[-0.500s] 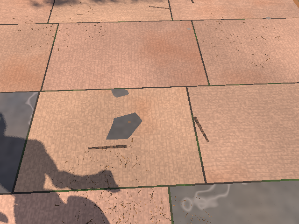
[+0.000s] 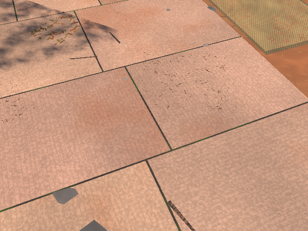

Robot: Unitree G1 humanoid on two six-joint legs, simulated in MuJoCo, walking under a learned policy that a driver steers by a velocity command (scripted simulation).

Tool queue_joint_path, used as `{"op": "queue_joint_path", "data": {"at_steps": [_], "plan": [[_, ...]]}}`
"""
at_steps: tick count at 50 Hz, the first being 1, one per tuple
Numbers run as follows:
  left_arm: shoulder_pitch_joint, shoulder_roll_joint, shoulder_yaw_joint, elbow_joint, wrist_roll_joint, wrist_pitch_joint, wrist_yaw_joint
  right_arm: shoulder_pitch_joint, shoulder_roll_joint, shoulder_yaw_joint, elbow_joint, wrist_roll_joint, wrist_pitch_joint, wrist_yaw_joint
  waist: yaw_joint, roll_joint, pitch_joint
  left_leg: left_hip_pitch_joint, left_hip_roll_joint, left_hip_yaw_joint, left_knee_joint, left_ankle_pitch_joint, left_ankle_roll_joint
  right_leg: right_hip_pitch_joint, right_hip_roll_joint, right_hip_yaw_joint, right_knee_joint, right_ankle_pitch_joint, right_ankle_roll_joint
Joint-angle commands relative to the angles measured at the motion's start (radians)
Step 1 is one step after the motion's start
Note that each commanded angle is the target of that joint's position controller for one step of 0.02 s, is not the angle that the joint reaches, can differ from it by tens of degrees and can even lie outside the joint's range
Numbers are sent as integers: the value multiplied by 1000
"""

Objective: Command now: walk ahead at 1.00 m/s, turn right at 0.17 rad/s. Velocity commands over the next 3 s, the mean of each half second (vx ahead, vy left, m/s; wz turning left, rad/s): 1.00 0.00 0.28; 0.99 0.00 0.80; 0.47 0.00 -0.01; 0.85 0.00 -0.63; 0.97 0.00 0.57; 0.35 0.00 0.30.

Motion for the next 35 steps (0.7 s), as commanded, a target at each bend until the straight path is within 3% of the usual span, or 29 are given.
{"op": "queue_joint_path", "data": {"at_steps": [1,3,5,7,8,9,10,11,12,13,14,16,19,22,24,26,27,28,29,30,31,32,33,34,35], "plan": [[-138,12,-27,-124,-2,-17,-21,-82,-83,-5,-58,16,-35,7,66,106,139,-127,204,-127,-279,325,120,-14,-44,-72,-269,173,11],[-205,-9,-41,-136,-10,-20,-32,-34,-101,-6,-30,26,-42,9,45,84,154,-168,211,-84,-377,448,120,157,-23,-150,-391,290,-12],[-186,11,-38,-127,-12,-22,-22,-13,-147,-12,-11,26,-43,9,67,89,135,-39,237,-40,-309,776,115,199,-1,-169,-452,297,-40],[-103,55,-21,-97,4,-19,2,16,-190,-19,12,18,-26,-5,118,141,30,95,255,-5,-102,1172,96,321,72,-201,-461,174,-67],[58,90,-2,-50,6,-18,18,17,-202,-20,21,10,-10,-16,192,163,-65,71,259,-10,118,1241,85,516,98,-179,-457,101,-79],[269,131,22,14,9,-15,36,-9,-203,-17,18,7,2,-23,300,153,-157,-51,233,-14,409,1120,72,759,55,-117,-486,66,-96],[411,219,51,44,25,-15,56,8,-103,3,-13,-2,4,-18,300,8,-279,-258,143,-20,800,533,80,979,-188,152,-492,-244,-103],[359,255,61,19,31,-16,56,126,10,24,-51,49,-1,-10,168,-216,-444,-556,6,-116,1163,-166,60,1160,-459,715,-681,-435,-186],[289,194,64,18,2,-10,52,-4,-109,0,-65,40,1,-19,194,-58,-334,-672,55,-153,1180,-67,81,1049,-405,696,-783,-474,-180],[225,123,47,34,-1,-23,54,-98,-105,-1,-80,36,1,-15,162,5,-136,-695,105,-148,1104,20,81,871,-362,494,-797,-347,-159],[199,81,42,54,1,-35,50,-114,-73,5,-74,32,7,-7,125,49,-33,-652,140,-145,1034,42,80,713,-325,369,-834,-191,-137],[192,32,29,84,-7,-58,51,-80,-28,8,-49,7,45,13,55,24,33,-549,177,-154,968,45,65,532,-264,174,-891,-74,-82],[213,12,25,122,-36,-85,42,-195,5,7,-98,-2,83,35,33,-1,109,-639,210,-125,904,106,50,498,-233,-17,-962,86,-39],[204,0,21,135,-28,-95,40,-333,28,19,-155,14,80,51,30,-8,136,-647,173,-38,735,303,57,475,-134,-241,-981,326,12],[221,22,22,145,-34,-100,46,-417,22,28,-194,14,71,66,32,14,161,-581,149,37,546,399,80,481,-133,-319,-990,518,37],[266,56,24,158,-40,-101,61,-473,7,29,-207,9,65,76,44,34,153,-510,81,117,413,480,108,572,-141,-353,-976,760,61],[265,83,26,144,-41,-100,74,-432,-10,23,-185,19,69,78,30,12,82,-431,25,145,412,479,119,635,-144,-366,-904,1041,80],[275,130,36,140,-42,-88,84,-393,-24,21,-185,11,66,77,-4,-30,77,-408,0,161,389,417,134,687,-173,-368,-792,1238,92],[264,162,46,131,-34,-69,98,-313,-58,11,-165,8,69,71,-54,-61,33,-322,-32,163,381,333,152,720,-203,-353,-668,1370,99],[224,180,55,120,-24,-47,103,-147,-102,-10,-122,4,70,59,-145,-75,-41,-145,-55,143,390,286,175,688,-217,-338,-466,1386,89],[162,189,61,95,-9,-26,102,81,-158,-42,-49,6,73,42,-246,-59,-140,83,-59,74,375,205,213,598,-220,-304,-164,1268,71],[143,148,57,102,-6,-19,81,129,-196,-69,-28,19,75,17,-242,65,-116,199,-13,-38,294,147,257,429,-86,-308,246,537,66],[177,-5,14,27,10,-40,67,36,-284,-88,-39,12,90,8,-82,320,-79,349,140,-349,360,363,351,19,66,-224,621,-309,105],[179,19,2,-67,-19,-65,64,-17,-330,-102,-88,4,98,5,-61,280,-274,494,273,-783,82,-22,510,-193,64,-15,693,-293,102],[102,68,1,-70,-9,-87,63,-49,-258,-94,-107,3,97,-4,-62,85,-148,371,298,-876,-96,-220,453,-243,5,29,580,-208,84]]}}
